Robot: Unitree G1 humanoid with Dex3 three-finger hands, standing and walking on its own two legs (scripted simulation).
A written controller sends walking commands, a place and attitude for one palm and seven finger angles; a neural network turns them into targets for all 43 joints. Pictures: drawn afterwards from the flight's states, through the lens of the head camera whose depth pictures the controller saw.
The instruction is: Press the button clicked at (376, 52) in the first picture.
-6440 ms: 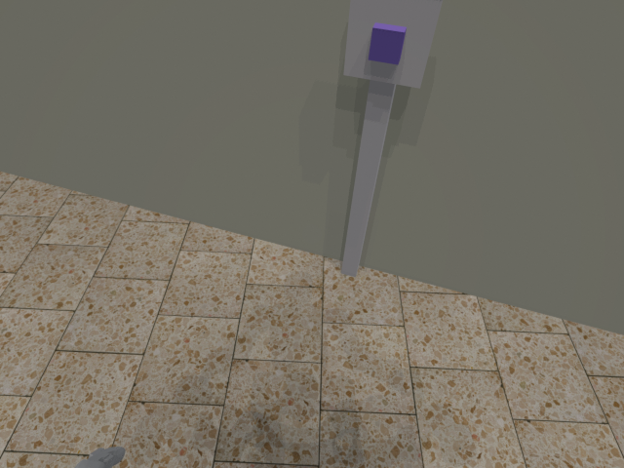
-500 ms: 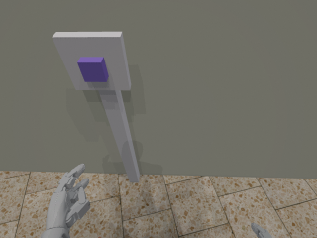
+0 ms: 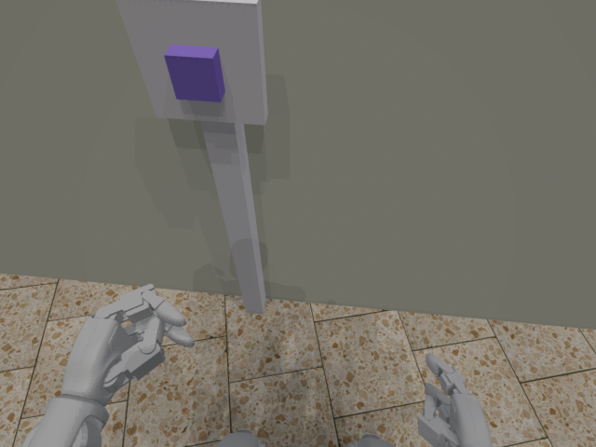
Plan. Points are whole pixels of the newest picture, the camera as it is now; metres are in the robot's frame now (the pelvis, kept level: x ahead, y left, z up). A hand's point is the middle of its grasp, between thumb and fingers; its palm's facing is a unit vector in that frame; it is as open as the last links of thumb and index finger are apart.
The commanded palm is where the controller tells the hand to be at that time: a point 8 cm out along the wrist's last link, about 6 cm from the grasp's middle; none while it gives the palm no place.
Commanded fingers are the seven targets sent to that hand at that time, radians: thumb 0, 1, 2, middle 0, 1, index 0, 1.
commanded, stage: raise the hand and make a fist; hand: left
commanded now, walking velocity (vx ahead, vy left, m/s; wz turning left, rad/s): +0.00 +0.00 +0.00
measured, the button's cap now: (197, 72) +0.56 +0.19 +0.20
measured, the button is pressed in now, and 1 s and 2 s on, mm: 0 0 0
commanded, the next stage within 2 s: aim a knuckle at the button in 1.30 s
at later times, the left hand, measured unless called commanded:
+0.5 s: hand (117, 307) +0.23 +0.20 +0.13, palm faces +0.00 -1.00 -0.07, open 3.1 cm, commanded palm +0.20 +0.26 +0.15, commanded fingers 0.00 0.90 0.90 -1.30 -1.50 -1.30 -1.50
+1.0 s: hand (90, 247) +0.26 +0.22 +0.20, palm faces +0.00 -1.00 -0.07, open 3.1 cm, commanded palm +0.22 +0.26 +0.20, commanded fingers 0.00 0.90 0.90 -1.30 -1.50 -1.30 -1.50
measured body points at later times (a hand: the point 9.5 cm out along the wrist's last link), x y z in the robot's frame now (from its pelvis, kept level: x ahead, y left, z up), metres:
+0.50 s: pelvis +0.02 +0.02 +0.03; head +0.03 +0.02 +0.48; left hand +0.23 +0.26 +0.14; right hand +0.21 -0.21 -0.02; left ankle +0.00 +0.13 -0.68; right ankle +0.03 -0.12 -0.68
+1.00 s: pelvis +0.02 +0.00 +0.05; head +0.00 -0.02 +0.50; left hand +0.26 +0.27 +0.20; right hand +0.21 -0.22 -0.02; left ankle +0.00 +0.13 -0.68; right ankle +0.03 -0.12 -0.68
